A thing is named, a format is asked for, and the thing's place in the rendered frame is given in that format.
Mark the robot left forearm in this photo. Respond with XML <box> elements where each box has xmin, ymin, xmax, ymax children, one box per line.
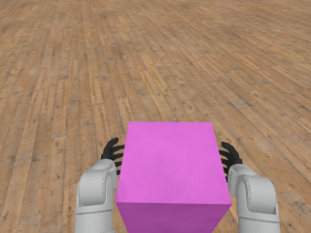
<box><xmin>74</xmin><ymin>158</ymin><xmax>118</xmax><ymax>233</ymax></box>

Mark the right robot hand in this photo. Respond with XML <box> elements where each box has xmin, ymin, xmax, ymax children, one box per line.
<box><xmin>219</xmin><ymin>142</ymin><xmax>243</xmax><ymax>182</ymax></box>

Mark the robot right forearm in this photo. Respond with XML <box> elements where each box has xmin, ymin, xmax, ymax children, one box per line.
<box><xmin>227</xmin><ymin>163</ymin><xmax>281</xmax><ymax>233</ymax></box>

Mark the left robot hand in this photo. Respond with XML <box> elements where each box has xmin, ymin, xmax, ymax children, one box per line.
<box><xmin>101</xmin><ymin>137</ymin><xmax>125</xmax><ymax>175</ymax></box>

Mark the carton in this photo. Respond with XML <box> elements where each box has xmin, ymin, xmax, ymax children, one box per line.
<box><xmin>115</xmin><ymin>121</ymin><xmax>232</xmax><ymax>233</ymax></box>

